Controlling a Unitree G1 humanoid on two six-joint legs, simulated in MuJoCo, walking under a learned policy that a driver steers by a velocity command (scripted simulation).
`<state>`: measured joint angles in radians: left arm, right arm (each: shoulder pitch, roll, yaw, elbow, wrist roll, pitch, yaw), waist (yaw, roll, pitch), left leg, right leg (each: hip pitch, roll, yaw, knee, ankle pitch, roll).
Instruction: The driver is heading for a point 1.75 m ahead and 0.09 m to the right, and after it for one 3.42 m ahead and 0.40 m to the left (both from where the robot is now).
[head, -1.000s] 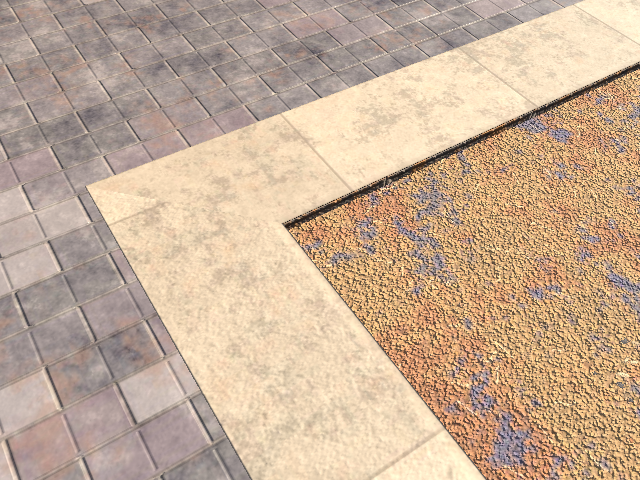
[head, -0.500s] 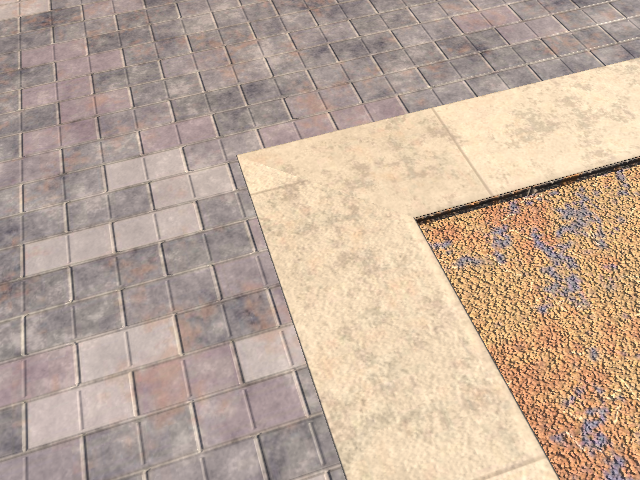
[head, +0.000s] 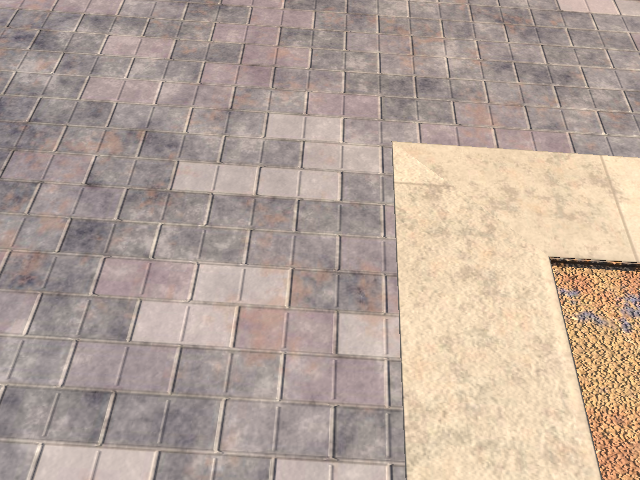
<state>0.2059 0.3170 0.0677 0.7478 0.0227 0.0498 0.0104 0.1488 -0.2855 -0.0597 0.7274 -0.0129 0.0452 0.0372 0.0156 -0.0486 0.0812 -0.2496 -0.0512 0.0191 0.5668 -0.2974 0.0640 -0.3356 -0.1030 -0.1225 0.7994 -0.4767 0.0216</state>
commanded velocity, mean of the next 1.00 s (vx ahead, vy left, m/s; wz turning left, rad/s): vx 0.00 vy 0.00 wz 0.15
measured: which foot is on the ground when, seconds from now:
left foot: down 0.00-1.00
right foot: up 0.00-0.40, down 0.42-1.00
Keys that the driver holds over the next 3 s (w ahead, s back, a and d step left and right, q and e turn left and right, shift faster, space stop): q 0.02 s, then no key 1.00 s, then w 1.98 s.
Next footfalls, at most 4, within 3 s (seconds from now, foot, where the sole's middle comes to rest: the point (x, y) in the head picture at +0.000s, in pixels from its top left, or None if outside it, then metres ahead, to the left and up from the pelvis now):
0.42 right None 0.06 -0.11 -0.77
1.34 left None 0.10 0.11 -0.77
1.80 right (322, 474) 0.46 0.00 -0.77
2.34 left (235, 341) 0.75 0.20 -0.77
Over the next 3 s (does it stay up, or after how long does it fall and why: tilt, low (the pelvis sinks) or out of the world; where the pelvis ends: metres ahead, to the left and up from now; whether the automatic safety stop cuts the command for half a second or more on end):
stays up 0.96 0.11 0.00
